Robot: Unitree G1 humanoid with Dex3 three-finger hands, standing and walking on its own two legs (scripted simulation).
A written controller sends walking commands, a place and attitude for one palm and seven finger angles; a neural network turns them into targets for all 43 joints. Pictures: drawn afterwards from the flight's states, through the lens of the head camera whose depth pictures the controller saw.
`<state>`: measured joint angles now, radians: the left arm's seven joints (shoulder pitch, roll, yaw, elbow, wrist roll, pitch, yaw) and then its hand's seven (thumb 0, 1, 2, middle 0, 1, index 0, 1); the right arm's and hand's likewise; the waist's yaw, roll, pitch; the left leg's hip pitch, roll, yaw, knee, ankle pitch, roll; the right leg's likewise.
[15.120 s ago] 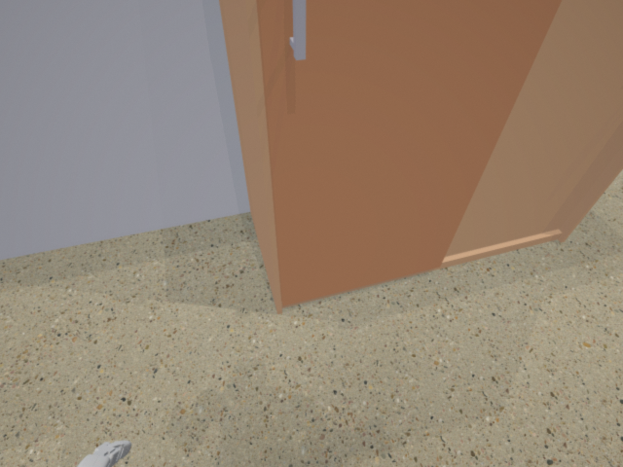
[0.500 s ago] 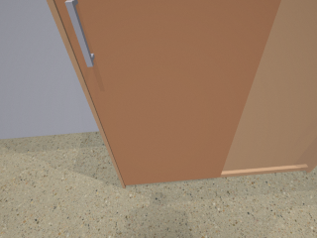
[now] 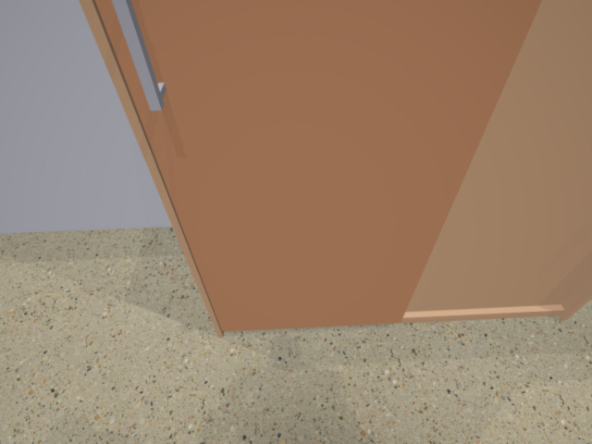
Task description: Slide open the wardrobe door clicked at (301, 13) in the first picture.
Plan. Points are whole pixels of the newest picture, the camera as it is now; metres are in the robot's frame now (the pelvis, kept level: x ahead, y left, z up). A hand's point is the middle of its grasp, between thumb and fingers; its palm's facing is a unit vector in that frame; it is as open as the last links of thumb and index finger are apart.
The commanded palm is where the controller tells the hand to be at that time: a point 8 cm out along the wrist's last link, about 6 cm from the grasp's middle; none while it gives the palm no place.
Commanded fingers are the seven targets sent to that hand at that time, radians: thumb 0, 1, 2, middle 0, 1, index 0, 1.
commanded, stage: look again from close up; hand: left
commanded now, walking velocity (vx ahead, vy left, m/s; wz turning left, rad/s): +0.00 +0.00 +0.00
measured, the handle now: (141, 44) +0.57 +0.25 +0.27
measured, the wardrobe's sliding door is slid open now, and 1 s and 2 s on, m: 0.00 0.00 0.00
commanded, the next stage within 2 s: shuffle to correct the standing spot in 0.34 s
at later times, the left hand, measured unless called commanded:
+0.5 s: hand out of the picture +0.05 +0.20 -0.16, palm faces +0.02 -0.97 -0.26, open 7.3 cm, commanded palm none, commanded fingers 0.00 0.90 0.90 -0.20 -0.30 -0.20 -0.30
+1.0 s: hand out of the picture +0.09 +0.20 -0.18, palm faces +0.14 -0.97 -0.21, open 7.3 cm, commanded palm none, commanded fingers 0.00 0.90 0.90 -0.20 -0.30 -0.20 -0.30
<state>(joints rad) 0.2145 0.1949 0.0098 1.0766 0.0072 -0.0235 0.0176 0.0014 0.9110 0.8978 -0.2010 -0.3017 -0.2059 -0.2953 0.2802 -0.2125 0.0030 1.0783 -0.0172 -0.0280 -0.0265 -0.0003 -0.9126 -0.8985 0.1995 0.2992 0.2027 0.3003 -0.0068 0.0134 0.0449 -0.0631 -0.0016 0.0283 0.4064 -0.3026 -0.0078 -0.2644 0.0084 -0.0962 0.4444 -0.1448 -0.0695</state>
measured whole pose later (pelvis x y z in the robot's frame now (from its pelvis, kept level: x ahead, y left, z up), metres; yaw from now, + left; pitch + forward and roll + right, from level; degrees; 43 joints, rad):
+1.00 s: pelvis +0.07 +0.02 -0.01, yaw +5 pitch -1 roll +0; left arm 0.27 0.14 0.05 1.03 0.02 -0.06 0.01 0.00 0.93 0.90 -0.20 -0.30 -0.20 -0.30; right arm 0.44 -0.10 0.00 1.13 -0.01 -0.03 -0.02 0.00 -0.91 -0.90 0.20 0.30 0.20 0.30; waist 0.00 0.02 0.08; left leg -0.22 0.00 0.04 0.84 -0.49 0.02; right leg -0.27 -0.03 -0.14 0.60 -0.30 -0.05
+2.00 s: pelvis +0.08 +0.00 -0.01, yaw +2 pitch +0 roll +0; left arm 0.29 0.15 0.03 1.01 0.01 0.00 0.03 0.00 0.94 0.90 -0.20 -0.30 -0.21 -0.30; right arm 0.30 -0.14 -0.04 1.07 -0.01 0.03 -0.02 0.00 -0.91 -0.90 0.20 0.30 0.20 0.30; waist 0.00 0.00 0.03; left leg -0.21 0.03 0.03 0.53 -0.31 -0.01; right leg -0.25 0.05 -0.12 0.51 -0.26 -0.09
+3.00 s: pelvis +0.06 +0.05 +0.00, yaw +1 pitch -1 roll +0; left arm 0.28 0.15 0.00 1.08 0.01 -0.03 0.03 0.00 0.92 0.90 -0.20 -0.30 -0.20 -0.29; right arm 0.37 -0.12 0.02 1.07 -0.02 -0.03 -0.03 0.00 -0.92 -0.90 0.20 0.30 0.20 0.30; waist -0.01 0.04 -0.03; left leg -0.16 -0.05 0.08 0.45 -0.27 0.06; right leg -0.24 -0.01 -0.06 0.48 -0.21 -0.02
